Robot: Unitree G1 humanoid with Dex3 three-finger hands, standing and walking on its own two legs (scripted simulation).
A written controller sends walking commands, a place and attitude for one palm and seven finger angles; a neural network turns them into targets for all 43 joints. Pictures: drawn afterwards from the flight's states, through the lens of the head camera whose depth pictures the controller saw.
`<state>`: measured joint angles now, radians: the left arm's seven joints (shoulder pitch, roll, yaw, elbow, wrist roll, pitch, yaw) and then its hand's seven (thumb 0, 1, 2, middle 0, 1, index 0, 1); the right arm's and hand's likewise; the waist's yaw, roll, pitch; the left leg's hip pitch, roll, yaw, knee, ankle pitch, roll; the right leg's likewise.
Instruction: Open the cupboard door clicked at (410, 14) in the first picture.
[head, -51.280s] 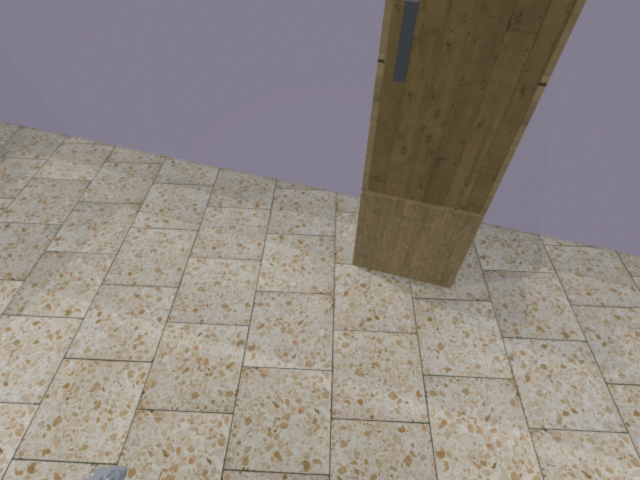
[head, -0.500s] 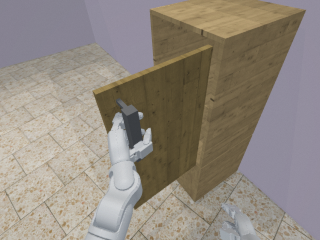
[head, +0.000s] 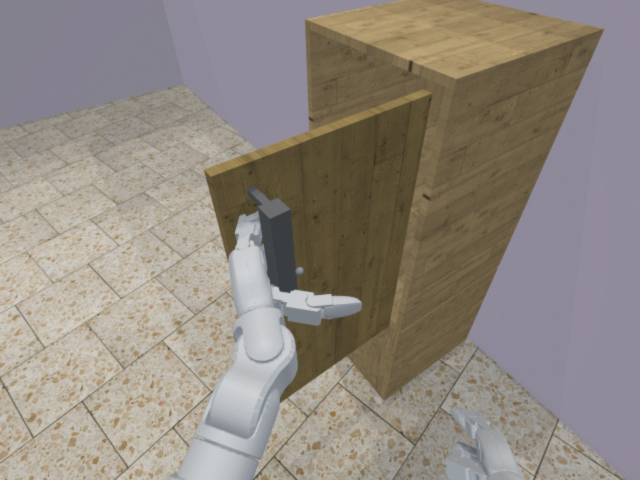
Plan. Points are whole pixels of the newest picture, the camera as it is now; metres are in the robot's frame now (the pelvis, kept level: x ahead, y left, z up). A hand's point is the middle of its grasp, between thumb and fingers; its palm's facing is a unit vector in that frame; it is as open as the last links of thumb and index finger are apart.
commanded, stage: open thumb and fingers to let go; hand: left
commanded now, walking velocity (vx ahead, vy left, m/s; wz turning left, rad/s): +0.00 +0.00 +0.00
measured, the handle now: (271, 249) +0.36 +0.10 +0.13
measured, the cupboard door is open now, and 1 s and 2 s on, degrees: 92 95 95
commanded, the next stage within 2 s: slide the hand sideways off the handle in 0.12 s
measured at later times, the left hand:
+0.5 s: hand (287, 287) +0.29 +0.07 +0.13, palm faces -0.13 -0.99 +0.00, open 16.1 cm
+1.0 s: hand (264, 326) +0.24 +0.09 +0.13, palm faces -0.04 -1.00 -0.03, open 16.3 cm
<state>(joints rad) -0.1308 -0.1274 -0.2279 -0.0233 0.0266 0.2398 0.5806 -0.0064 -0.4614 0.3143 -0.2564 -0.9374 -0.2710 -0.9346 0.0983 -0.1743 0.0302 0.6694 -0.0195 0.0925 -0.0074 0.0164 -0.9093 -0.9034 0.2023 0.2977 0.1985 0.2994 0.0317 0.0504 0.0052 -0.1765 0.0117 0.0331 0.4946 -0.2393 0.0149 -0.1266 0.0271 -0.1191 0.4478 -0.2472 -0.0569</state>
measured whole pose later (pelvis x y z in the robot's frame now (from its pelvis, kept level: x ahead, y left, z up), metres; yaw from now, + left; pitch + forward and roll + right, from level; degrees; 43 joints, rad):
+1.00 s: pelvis +0.02 +0.00 +0.00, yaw -1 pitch -4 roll +0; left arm 0.32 0.10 -0.17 -0.44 -0.09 0.17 0.07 -0.01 -0.50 0.30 -0.16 -0.31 -0.16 -0.30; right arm 0.15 -0.21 0.07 0.50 0.02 0.08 0.00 0.02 -0.91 -0.90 0.20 0.30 0.20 0.30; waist 0.04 0.06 -0.01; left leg -0.17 0.01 0.06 0.51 -0.28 0.02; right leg -0.14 0.02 -0.09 0.49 -0.29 -0.05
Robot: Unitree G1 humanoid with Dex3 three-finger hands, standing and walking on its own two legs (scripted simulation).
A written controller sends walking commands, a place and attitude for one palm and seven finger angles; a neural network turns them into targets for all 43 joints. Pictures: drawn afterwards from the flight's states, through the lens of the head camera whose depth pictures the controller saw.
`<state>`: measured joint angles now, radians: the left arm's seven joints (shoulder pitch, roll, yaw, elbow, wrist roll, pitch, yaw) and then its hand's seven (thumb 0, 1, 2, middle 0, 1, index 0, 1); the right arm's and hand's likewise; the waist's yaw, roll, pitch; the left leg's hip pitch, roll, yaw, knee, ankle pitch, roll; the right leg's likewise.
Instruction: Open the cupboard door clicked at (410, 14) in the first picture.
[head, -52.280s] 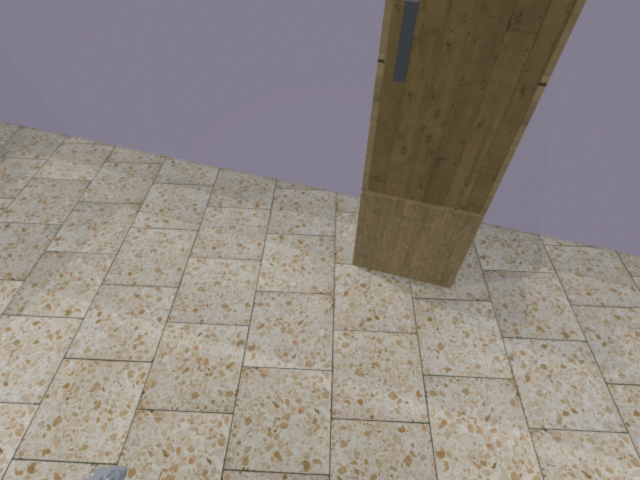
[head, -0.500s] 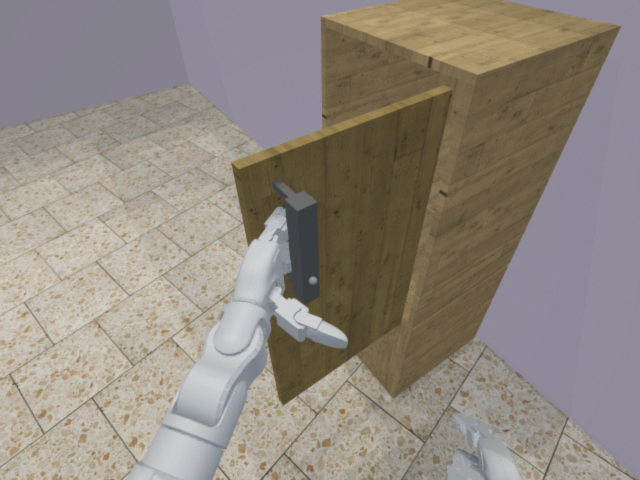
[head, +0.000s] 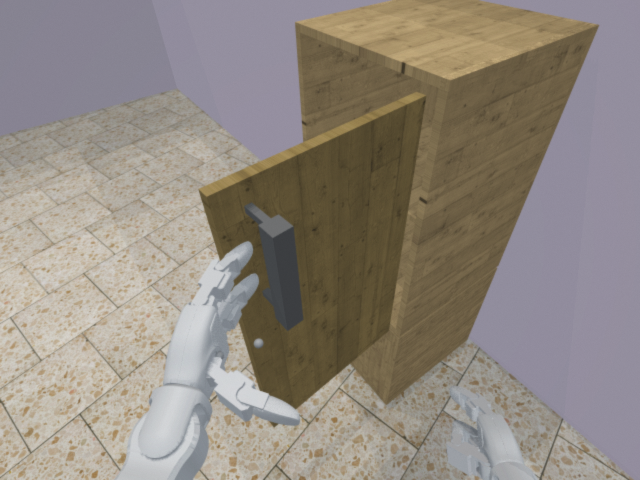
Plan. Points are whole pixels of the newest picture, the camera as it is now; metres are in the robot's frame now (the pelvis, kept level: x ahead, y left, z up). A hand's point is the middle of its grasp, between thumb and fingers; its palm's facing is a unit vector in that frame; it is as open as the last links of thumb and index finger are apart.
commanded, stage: slide the hand sideways off the handle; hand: left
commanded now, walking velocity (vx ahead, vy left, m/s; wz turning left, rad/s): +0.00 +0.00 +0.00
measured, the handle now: (272, 267) +0.33 +0.09 +0.13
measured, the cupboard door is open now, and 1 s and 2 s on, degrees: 95 95 95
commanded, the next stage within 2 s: draw the hand back to the body in 0.42 s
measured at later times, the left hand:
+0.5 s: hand (203, 390) +0.17 +0.13 +0.13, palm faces +0.02 -1.00 -0.06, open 16.3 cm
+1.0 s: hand (151, 376) +0.18 +0.18 +0.14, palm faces +0.03 -1.00 -0.07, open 16.3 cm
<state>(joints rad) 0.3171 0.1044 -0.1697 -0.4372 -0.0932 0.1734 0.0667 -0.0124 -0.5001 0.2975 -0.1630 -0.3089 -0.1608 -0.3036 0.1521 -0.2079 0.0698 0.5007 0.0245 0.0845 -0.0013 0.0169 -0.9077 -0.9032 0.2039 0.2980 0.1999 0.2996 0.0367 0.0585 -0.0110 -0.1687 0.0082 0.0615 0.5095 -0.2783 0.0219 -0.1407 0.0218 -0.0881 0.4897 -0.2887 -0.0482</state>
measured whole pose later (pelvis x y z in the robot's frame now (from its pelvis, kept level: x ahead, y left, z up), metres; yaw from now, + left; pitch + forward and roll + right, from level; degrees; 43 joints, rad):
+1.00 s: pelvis -0.01 +0.01 +0.00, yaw +2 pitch -3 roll -1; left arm 0.45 0.24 0.15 -0.47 -0.28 0.10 -0.20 -0.01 -0.49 0.30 -0.15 -0.30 -0.15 -0.30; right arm 0.21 -0.24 0.07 0.57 0.05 -0.20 -0.06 0.02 -0.91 -0.90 0.21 0.30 0.20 0.30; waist 0.06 0.06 -0.02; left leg -0.21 0.00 0.03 0.54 -0.28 0.03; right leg -0.16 0.01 -0.11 0.50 -0.29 -0.04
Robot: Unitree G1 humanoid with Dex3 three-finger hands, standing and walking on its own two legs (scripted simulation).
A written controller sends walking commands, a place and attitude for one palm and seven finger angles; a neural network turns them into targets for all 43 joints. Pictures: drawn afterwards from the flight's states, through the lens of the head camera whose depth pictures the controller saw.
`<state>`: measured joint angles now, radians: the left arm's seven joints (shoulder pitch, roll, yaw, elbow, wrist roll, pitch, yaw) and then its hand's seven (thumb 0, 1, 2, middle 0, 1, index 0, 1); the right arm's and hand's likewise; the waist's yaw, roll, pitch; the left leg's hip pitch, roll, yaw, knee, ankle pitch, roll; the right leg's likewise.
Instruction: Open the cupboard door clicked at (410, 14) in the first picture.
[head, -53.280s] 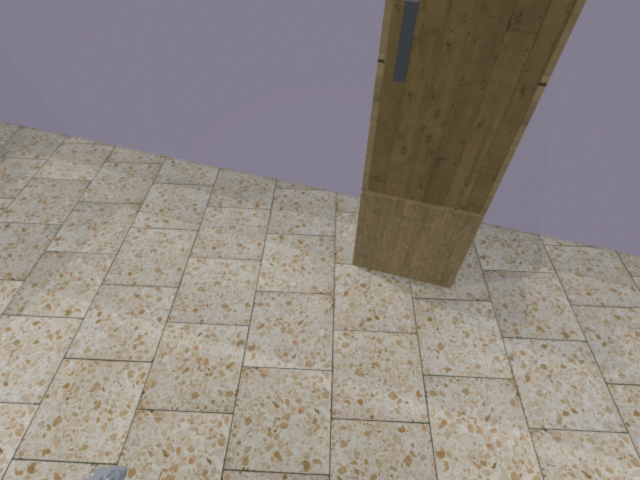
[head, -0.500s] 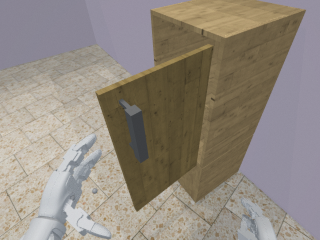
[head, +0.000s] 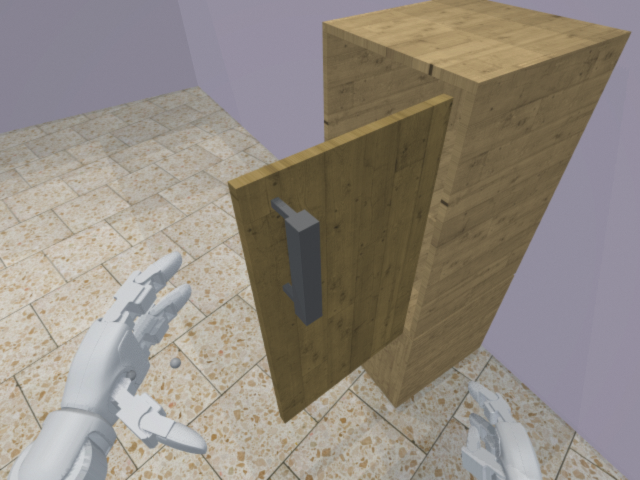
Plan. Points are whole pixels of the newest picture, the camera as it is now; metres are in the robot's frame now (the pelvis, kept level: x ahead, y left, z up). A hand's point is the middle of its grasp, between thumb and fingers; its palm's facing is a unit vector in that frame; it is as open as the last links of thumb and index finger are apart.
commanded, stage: draw the hand back to the body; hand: left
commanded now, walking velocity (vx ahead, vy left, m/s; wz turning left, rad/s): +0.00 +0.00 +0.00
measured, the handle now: (295, 262) +0.33 +0.07 +0.14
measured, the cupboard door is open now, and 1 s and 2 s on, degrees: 95 95 95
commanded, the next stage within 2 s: step back with the hand held close in 1.10 s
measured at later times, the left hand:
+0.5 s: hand (118, 329) +0.21 +0.24 +0.15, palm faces +0.33 -0.87 -0.37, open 11.8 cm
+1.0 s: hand (104, 319) +0.22 +0.25 +0.15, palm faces +0.41 -0.83 -0.38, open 7.5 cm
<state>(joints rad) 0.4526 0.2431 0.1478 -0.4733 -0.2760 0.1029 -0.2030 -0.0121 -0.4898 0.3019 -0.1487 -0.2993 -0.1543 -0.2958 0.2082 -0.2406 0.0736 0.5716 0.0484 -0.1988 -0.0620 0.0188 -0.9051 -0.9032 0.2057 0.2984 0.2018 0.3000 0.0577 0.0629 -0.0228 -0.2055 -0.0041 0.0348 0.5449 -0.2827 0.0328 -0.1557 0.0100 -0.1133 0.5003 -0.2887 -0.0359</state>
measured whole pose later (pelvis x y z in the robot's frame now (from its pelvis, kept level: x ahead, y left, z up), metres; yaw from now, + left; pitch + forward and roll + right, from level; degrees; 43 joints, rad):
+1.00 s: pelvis +0.02 +0.00 +0.01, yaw -2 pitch -4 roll -1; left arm 0.47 0.33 0.30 -0.38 -0.06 -0.08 0.12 0.01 0.87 0.89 -0.20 -0.30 -0.21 -0.30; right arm 0.17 -0.23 0.02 0.64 0.00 -0.07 -0.06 0.02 -0.91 -0.90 0.21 0.30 0.20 0.30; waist 0.07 0.06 0.03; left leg -0.08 0.00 0.07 0.40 -0.25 0.03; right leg -0.04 0.03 -0.08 0.34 -0.23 -0.03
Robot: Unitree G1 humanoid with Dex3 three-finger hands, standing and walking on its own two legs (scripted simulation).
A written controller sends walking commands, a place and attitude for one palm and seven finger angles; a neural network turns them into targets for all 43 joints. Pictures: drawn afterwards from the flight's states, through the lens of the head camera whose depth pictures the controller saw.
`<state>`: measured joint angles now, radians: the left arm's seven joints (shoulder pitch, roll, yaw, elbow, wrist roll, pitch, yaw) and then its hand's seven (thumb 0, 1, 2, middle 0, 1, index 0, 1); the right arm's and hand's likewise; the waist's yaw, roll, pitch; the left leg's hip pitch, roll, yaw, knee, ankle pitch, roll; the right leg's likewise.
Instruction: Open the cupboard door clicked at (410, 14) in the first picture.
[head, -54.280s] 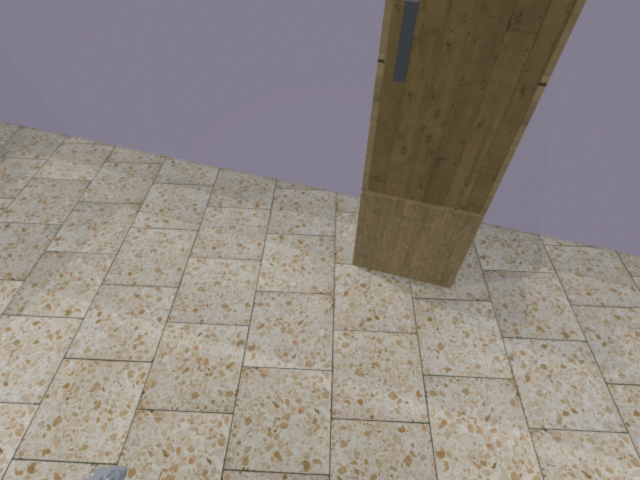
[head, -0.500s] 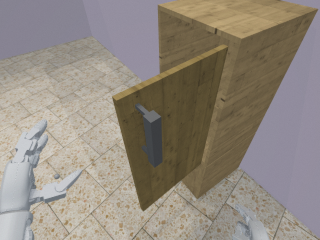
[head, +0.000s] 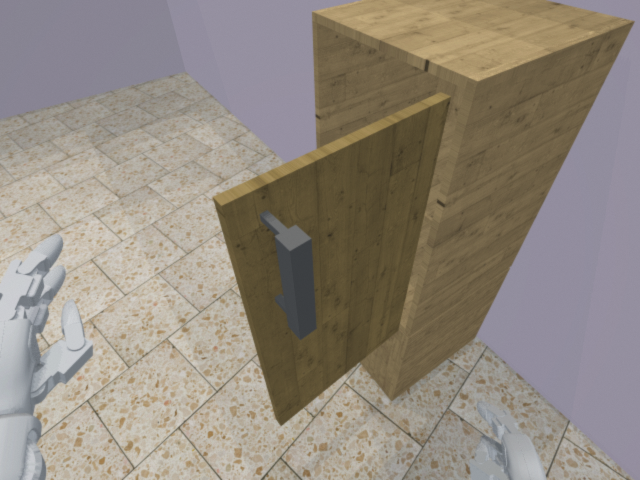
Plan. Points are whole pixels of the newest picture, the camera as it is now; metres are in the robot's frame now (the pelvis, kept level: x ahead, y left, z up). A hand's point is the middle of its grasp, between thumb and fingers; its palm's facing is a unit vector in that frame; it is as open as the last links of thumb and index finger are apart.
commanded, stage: draw the hand back to the body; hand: left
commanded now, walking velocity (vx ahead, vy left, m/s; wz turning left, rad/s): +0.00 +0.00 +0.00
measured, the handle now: (286, 276) +0.31 +0.08 +0.13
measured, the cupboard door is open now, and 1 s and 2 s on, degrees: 95 95 95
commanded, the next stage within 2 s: step back with the hand held close in 0.10 s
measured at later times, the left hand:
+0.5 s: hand (83, 359) +0.18 +0.26 +0.14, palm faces +0.33 -0.80 -0.49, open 7.4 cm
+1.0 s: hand out of the picture +0.10 +0.29 +0.15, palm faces +0.42 -0.78 -0.46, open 7.4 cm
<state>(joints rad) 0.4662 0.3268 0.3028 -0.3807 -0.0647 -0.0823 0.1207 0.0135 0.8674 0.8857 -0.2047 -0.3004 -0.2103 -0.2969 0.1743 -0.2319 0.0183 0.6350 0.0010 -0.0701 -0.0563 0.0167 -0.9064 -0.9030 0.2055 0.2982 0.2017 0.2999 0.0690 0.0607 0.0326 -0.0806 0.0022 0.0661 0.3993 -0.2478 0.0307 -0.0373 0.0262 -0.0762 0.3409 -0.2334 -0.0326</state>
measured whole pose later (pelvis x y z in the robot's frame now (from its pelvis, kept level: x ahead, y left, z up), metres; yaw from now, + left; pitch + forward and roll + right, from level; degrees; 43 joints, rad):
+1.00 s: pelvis -0.10 +0.03 -0.02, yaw +0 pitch +0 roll -2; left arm 0.55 0.39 0.41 -0.55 -0.02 -0.20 0.17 0.01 0.89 0.90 -0.21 -0.30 -0.21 -0.30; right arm 0.23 -0.22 0.01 0.57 0.01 -0.06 -0.07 0.02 -0.90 -0.90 0.21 0.30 0.20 0.30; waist 0.00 0.01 0.05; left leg -0.45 -0.01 0.08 0.66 -0.26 0.07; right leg -0.40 0.00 -0.07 0.58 -0.19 0.00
